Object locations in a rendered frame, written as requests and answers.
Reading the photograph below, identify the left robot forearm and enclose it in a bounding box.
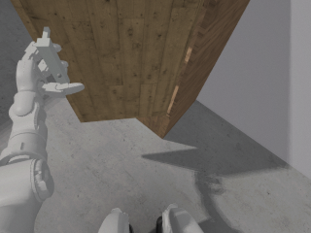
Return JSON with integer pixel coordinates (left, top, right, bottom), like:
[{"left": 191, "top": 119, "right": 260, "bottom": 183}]
[{"left": 0, "top": 91, "right": 48, "bottom": 167}]

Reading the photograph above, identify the handle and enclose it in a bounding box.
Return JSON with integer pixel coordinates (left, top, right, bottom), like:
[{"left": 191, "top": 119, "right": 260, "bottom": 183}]
[{"left": 36, "top": 26, "right": 70, "bottom": 84}]

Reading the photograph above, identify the right robot shin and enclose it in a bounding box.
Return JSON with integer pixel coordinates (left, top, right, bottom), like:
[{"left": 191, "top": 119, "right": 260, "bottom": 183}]
[{"left": 161, "top": 204, "right": 178, "bottom": 233}]

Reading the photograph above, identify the left robot hand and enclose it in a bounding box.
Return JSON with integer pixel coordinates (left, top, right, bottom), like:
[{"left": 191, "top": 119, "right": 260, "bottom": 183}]
[{"left": 16, "top": 41, "right": 85, "bottom": 99}]

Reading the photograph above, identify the robot shin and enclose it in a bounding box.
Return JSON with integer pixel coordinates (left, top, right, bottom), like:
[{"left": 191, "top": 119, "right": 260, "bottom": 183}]
[
  {"left": 161, "top": 204, "right": 178, "bottom": 233},
  {"left": 111, "top": 208, "right": 122, "bottom": 214}
]

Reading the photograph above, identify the left robot shin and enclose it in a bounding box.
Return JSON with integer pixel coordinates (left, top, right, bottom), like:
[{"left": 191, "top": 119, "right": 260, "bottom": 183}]
[{"left": 111, "top": 208, "right": 122, "bottom": 214}]

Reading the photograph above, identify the robot left upper arm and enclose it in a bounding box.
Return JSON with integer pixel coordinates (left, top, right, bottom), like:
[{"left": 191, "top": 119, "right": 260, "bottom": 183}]
[{"left": 0, "top": 158, "right": 54, "bottom": 233}]

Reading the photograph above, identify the cupboard door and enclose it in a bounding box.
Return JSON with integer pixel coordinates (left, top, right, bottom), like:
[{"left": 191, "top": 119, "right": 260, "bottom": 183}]
[{"left": 10, "top": 0, "right": 204, "bottom": 123}]

